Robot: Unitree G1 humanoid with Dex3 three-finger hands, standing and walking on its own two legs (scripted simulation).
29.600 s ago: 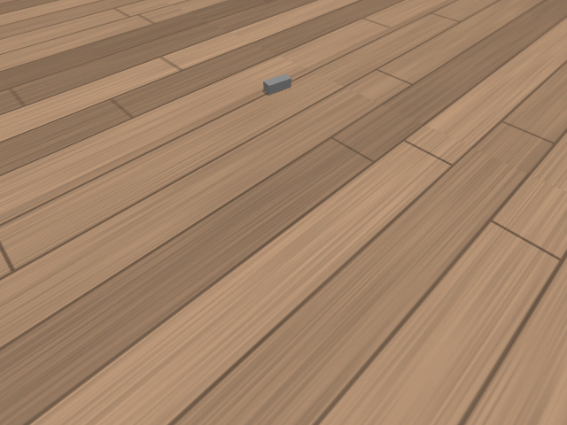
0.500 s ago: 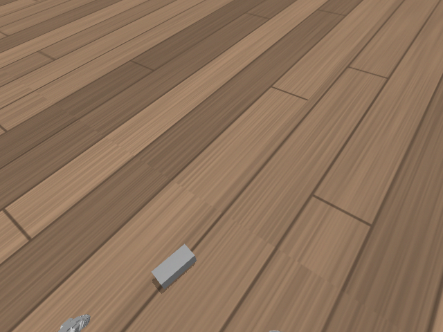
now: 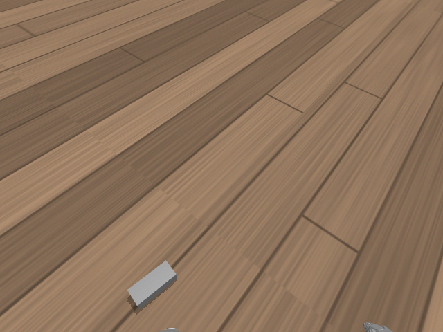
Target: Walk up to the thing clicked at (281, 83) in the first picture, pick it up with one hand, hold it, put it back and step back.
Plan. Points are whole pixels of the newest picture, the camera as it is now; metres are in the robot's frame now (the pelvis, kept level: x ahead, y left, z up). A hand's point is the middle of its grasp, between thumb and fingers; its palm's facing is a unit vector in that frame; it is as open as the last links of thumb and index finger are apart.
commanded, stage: walk up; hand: left
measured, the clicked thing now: (153, 284) +0.40 +0.25 -0.73
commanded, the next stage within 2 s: none
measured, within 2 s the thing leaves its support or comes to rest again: neither
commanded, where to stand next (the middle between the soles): +0.07 +0.04 m, yaw +3 degrees
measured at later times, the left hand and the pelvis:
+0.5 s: hand out of the picture +0.11 +0.25 -0.13, palm faces -0.02 -0.92 -0.38, open 7.4 cm; pelvis +0.01 -0.01 +0.01, yaw +0 degrees
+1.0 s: hand out of the picture +0.07 +0.25 -0.14, palm faces +0.00 -0.93 -0.36, open 7.4 cm; pelvis +0.01 -0.01 +0.02, yaw +1 degrees
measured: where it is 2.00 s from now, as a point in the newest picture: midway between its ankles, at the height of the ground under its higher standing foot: outside the picture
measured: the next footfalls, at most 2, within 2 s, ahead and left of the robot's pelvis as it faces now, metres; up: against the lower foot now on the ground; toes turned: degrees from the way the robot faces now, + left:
left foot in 1.78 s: -0.02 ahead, +0.13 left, +0.00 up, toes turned +6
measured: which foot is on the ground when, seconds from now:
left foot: down 0.00-1.00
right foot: down 0.00-1.00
